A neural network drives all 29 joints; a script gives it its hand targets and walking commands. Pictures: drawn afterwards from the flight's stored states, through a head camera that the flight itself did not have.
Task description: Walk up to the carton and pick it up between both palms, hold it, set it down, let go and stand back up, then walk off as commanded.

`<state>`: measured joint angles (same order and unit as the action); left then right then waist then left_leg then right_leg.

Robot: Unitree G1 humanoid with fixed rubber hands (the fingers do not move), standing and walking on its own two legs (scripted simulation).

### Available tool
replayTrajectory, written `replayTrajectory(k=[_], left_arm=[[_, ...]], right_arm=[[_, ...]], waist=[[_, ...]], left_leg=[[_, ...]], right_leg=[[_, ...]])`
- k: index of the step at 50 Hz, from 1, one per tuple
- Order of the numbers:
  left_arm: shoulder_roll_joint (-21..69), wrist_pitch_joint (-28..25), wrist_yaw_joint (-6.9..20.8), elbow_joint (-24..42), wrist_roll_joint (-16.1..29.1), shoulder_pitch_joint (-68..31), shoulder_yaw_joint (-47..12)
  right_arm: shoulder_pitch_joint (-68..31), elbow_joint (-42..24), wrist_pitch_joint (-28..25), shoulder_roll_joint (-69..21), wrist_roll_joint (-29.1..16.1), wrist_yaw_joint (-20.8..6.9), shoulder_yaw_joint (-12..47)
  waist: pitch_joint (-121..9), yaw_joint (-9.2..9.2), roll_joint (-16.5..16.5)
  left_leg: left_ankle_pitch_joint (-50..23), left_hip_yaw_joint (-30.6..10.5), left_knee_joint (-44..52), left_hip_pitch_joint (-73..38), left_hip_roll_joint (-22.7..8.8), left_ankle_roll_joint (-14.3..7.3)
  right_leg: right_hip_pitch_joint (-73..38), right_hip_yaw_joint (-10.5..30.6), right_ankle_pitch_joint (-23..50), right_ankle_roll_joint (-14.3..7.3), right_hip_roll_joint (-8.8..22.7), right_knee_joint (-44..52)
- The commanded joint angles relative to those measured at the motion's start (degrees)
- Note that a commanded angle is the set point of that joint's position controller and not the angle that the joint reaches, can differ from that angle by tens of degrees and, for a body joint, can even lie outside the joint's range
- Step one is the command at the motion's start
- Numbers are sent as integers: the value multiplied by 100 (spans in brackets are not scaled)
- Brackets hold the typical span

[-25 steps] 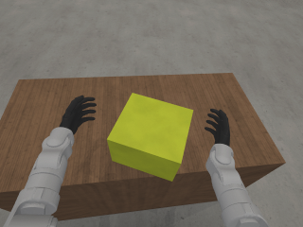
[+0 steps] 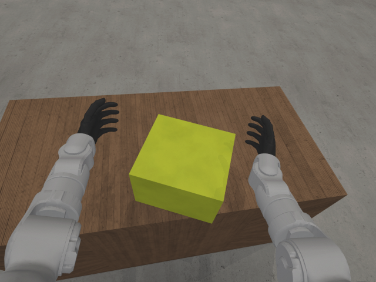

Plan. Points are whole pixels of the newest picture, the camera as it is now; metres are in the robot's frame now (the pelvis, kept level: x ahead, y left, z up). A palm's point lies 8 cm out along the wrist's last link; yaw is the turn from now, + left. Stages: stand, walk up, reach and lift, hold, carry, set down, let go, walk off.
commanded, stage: reach and lift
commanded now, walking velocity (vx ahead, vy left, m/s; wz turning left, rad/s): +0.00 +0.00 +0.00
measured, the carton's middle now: (184, 167) +0.42 -0.02 -0.10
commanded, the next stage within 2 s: none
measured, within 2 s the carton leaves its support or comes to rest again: neither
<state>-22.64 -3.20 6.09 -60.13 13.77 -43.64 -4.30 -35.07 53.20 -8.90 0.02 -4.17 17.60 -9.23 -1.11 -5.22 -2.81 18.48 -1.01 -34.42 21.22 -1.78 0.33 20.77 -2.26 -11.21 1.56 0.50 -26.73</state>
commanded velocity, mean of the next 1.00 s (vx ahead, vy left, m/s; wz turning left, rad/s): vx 0.00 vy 0.00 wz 0.00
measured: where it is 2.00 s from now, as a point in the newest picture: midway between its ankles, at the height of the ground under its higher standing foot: outside the picture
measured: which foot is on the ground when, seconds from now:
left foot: down 0.00-1.00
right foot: down 0.00-1.00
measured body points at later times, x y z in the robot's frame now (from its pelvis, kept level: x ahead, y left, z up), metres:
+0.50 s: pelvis -0.03 +0.02 -0.03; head +0.09 +0.05 +0.40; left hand +0.43 +0.19 -0.03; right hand +0.36 -0.19 -0.04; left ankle -0.01 +0.11 -0.73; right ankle +0.02 -0.14 -0.73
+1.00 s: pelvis -0.04 +0.01 -0.06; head +0.10 +0.03 +0.37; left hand +0.45 +0.14 -0.05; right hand +0.37 -0.18 -0.07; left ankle -0.01 +0.11 -0.73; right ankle +0.02 -0.14 -0.73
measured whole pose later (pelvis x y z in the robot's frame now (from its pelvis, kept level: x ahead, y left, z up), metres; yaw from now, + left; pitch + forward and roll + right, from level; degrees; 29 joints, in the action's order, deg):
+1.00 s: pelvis -0.04 +0.01 -0.06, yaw -2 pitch +29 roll -4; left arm -15.4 -23.3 1.5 -79.7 10.8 -55.7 -7.9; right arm -48.3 75.0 -25.4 -0.2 -4.0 12.8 -18.1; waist -13.8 -5.5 1.6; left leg 22.4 -1.5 -56.5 63.3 -1.8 -0.7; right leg 62.5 -2.3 -14.4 2.5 0.7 -47.9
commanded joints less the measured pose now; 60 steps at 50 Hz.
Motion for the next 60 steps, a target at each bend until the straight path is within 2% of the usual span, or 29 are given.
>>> replayTrajectory(k=[1,5,7,10,17,24,25,27,32,35,36,39,42,43,48,50,55,58,60], left_arm=[[-162,-489,-125,-139,-9,-3064,-330],[79,-821,-159,-480,-47,-3041,-437],[69,-1043,-173,-678,-85,-3085,-371],[97,-1352,-209,-795,-98,-3181,-365],[147,-1887,-358,-1210,6,-3422,-445],[372,-2222,-469,-1452,113,-3658,-729],[386,-2252,-481,-1518,84,-3644,-719],[422,-2332,-522,-1327,125,-3843,-755],[431,-2385,-587,-1252,48,-4080,-731],[385,-2376,-600,-1205,5,-4183,-634],[345,-2365,-595,-1274,3,-4243,-613],[425,-2312,-568,-1333,-55,-4184,-505],[576,-2273,-523,-1221,-137,-4236,-414],[609,-2271,-502,-1196,-183,-4290,-358],[841,-2183,-386,-1427,-546,-4152,95],[877,-2144,-371,-1503,-724,-4067,277],[1428,-2134,-320,-1322,-1179,-4065,565],[2075,-2229,-227,-1255,-1657,-4190,714],[2929,-2294,-62,-1543,-2053,-4157,796]], right_arm=[[-2370,532,-452,855,-385,-113,-95],[-2416,1161,-886,964,-494,-239,-99],[-2466,1288,-1103,963,-518,-308,-98],[-2586,1508,-1419,1064,-511,-394,-147],[-2862,1618,-1833,1182,-525,-574,-232],[-3079,1913,-1990,1134,-397,-721,-435],[-3052,2070,-1987,1153,-327,-727,-527],[-3263,1874,-2010,1172,-279,-751,-570],[-3403,1868,-1959,1153,-51,-738,-736],[-3475,1701,-1890,1077,39,-730,-729],[-3545,1613,-1849,1045,84,-710,-721],[-3504,1601,-1816,880,179,-669,-717],[-3601,1296,-1832,575,305,-598,-737],[-3670,1160,-1823,437,352,-588,-695],[-3811,1061,-1883,-9,657,-490,-793],[-3738,1192,-1943,-73,809,-426,-915],[-3826,1409,-2167,-451,1310,-486,-1233],[-3913,1672,-2318,-993,1736,-690,-1445],[-4028,1901,-2459,-1705,2097,-901,-1509]], waist=[[-3129,-928,1637],[-3540,-874,1804],[-3738,-785,1786],[-3847,-782,1703],[-4467,-705,1580],[-4994,-711,1862],[-5017,-760,1908],[-5275,-706,1939],[-5668,-762,1974],[-5808,-714,1888],[-5862,-688,1758],[-5877,-694,1624],[-5932,-700,1469],[-5987,-633,1402],[-5723,-537,1040],[-5608,-580,1030],[-5548,-503,1214],[-5408,-434,1474],[-5209,-428,1559]], left_leg=[[-2873,-136,-24,-787,26,603],[-3360,-180,-314,-1063,-10,770],[-3497,-170,-446,-969,9,776],[-3579,-208,-591,-827,5,807],[-2982,-337,-888,-220,12,724],[-2083,-548,-1021,342,-59,720],[-1894,-565,-1033,371,-58,726],[-1649,-581,-1023,518,-85,715],[-1275,-532,-1133,799,-33,684],[-1044,-435,-1239,993,42,613],[-918,-409,-1265,1099,51,580],[-934,-315,-1438,1250,121,528],[-909,-246,-1578,1423,184,464],[-951,-193,-1648,1502,204,429],[-1010,-77,-1851,1930,264,333],[-1136,-73,-1924,1946,284,357],[-1724,-124,-1964,1362,215,471],[-1895,-196,-1841,962,174,563],[-2136,-234,-1797,729,141,606]], right_leg=[[-65,-310,1762,-189,-238,10],[575,-432,1650,-223,-314,-136],[696,-458,1695,-208,-325,-256],[971,-486,1654,-194,-353,-405],[1625,-526,1515,-186,-341,-878],[2481,-607,1157,-182,-346,-1435],[2603,-611,1056,-184,-340,-1480],[2708,-619,976,-177,-333,-1618],[2915,-573,834,-163,-323,-1770],[2889,-496,693,-154,-290,-1854],[2838,-491,623,-155,-280,-1898],[2761,-413,583,-140,-265,-1958],[2676,-349,556,-134,-261,-1985],[2624,-306,547,-135,-250,-2015],[2249,-194,649,-99,-230,-2097],[2206,-170,742,-98,-245,-2092],[2507,-426,941,-123,-362,-2078],[2607,-540,873,-174,-412,-2021],[2634,-619,880,-219,-444,-1957]])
